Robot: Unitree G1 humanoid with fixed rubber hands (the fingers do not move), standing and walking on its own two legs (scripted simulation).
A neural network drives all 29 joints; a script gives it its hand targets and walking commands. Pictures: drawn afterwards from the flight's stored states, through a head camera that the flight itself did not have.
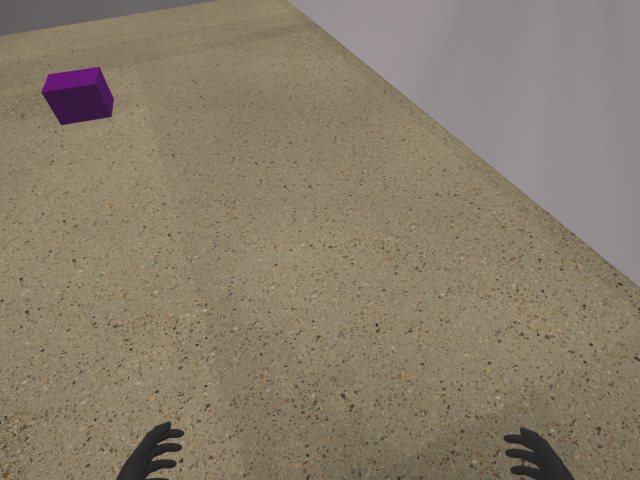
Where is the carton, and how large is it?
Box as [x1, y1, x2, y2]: [42, 67, 113, 124]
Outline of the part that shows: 99,67 54,73 48,75 42,93 61,124 111,116 113,98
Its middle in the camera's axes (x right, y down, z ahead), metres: -1.48 -0.91 +2.36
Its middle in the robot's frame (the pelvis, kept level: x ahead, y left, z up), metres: +2.26 +1.59 -0.65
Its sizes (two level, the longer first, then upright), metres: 0.293 0.239 0.210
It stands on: the floor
